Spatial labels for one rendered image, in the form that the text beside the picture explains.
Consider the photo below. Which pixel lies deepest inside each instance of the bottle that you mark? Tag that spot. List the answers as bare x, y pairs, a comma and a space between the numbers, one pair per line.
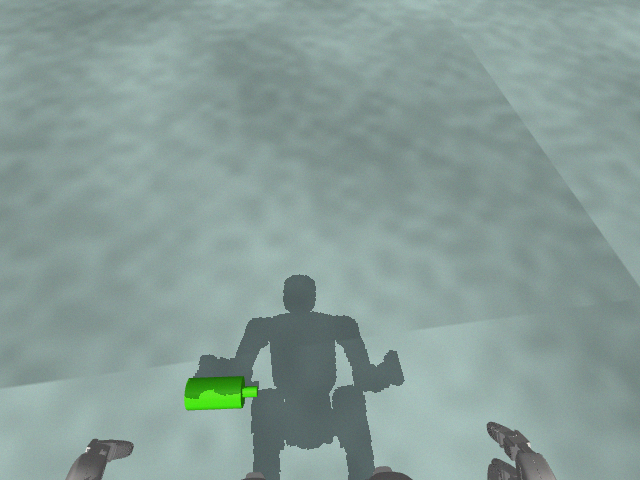
217, 393

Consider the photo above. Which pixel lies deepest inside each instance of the right robot hand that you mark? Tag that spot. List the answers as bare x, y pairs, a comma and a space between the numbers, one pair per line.
529, 465

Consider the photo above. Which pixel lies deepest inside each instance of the left robot hand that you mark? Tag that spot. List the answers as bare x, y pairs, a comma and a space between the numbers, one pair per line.
91, 464

